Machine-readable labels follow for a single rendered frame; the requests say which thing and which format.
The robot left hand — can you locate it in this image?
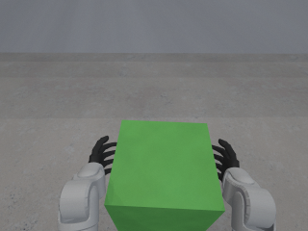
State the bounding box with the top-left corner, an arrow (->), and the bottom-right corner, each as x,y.
89,136 -> 117,175

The robot left forearm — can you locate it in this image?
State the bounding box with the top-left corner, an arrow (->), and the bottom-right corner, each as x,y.
57,162 -> 106,231

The robot right forearm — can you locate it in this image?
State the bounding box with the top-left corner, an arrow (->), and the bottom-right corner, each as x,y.
221,167 -> 276,231

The robot right hand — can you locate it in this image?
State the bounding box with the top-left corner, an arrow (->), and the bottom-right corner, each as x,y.
212,139 -> 240,183

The carton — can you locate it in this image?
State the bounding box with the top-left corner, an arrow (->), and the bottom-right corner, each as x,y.
104,119 -> 225,231

